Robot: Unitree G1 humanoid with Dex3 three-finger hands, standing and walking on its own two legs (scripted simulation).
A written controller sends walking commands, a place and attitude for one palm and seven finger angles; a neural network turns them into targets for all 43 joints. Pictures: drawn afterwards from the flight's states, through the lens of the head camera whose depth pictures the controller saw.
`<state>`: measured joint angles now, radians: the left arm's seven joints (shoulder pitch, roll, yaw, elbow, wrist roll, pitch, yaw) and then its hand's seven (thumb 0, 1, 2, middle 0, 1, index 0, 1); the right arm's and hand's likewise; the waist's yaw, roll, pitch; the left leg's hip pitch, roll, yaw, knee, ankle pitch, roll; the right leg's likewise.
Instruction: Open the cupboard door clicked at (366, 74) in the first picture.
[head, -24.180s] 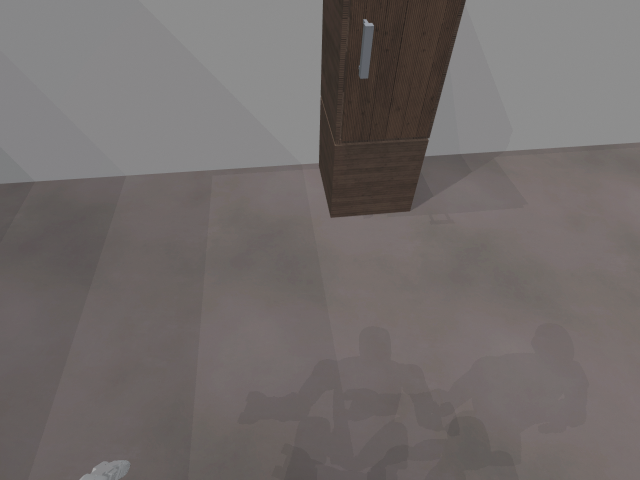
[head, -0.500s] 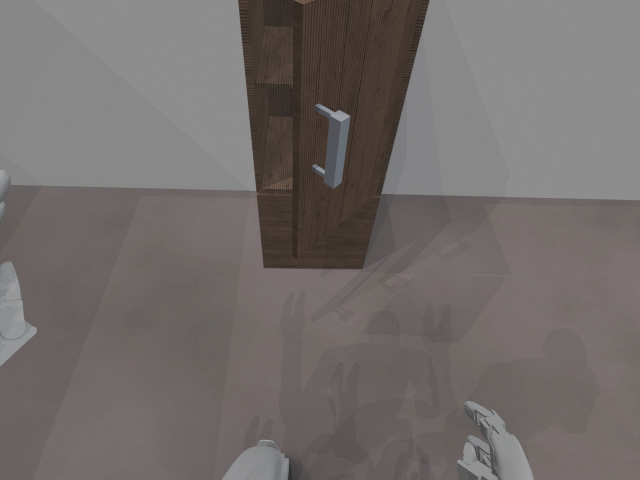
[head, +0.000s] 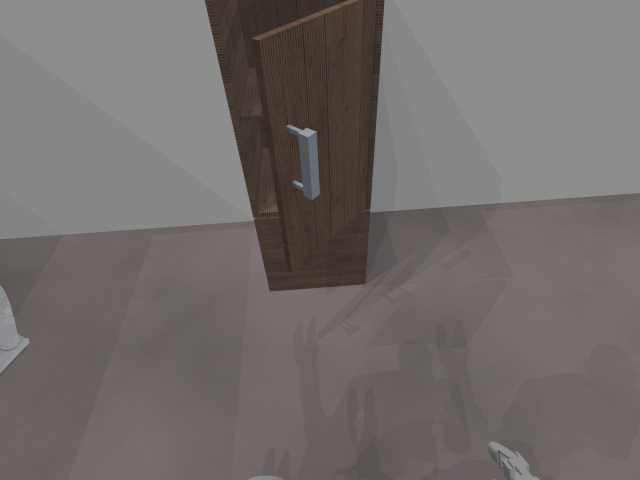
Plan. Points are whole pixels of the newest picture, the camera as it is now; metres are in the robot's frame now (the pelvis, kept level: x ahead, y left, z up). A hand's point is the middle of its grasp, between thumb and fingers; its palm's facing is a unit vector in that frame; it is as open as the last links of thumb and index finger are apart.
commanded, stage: stop stepping back and stand still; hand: left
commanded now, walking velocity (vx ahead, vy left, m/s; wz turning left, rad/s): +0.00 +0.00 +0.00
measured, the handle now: (301, 162) +0.71 +0.10 +0.01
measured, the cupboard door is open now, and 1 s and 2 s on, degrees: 46 46 46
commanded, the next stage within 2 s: let the arm hang, fingers relaxed in 0.28 s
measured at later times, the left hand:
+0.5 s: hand (89, 394) +0.20 +0.29 +0.05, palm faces +0.22 -0.82 -0.53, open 7.4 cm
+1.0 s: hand out of the picture -0.06 +0.21 -0.15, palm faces +0.07 -0.96 -0.26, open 7.3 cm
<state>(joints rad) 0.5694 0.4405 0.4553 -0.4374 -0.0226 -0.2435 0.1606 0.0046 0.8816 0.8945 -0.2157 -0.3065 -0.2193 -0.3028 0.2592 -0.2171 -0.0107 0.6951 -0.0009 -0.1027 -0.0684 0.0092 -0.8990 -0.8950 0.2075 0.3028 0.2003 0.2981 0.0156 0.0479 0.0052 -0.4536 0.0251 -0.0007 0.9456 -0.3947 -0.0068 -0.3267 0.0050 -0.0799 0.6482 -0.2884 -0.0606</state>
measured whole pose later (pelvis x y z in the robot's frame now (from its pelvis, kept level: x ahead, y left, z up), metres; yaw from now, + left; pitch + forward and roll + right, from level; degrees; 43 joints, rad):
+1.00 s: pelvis -0.03 +0.00 +0.02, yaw +2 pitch -2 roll +0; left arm 0.32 0.21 0.03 1.10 0.02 0.03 0.02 -0.01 0.93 0.89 -0.20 -0.30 -0.20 -0.30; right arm 0.38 -0.16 -0.01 1.09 -0.03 0.04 -0.02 0.00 -0.90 -0.90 0.20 0.30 0.20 0.30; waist 0.00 0.02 0.05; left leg -0.22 0.00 0.03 0.47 -0.23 0.02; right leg -0.27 0.00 -0.12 0.43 -0.15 -0.05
